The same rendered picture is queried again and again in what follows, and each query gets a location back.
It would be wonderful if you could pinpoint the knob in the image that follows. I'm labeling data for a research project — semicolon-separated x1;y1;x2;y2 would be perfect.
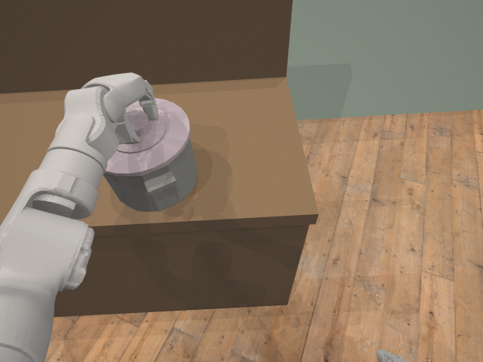
125;110;151;137

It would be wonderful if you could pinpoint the pot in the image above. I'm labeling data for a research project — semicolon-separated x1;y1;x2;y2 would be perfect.
104;138;197;212

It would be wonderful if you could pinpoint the table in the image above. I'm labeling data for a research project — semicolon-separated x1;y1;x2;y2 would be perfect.
0;0;318;318

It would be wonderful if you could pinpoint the robot left hand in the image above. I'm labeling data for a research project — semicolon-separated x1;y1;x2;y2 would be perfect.
84;72;158;144

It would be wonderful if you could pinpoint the left robot forearm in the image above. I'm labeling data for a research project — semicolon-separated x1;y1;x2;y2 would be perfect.
0;81;125;252

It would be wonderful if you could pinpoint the lid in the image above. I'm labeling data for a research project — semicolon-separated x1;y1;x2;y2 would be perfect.
105;98;190;176

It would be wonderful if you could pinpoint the left robot upper arm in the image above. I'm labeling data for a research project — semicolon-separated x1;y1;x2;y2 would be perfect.
0;207;94;362

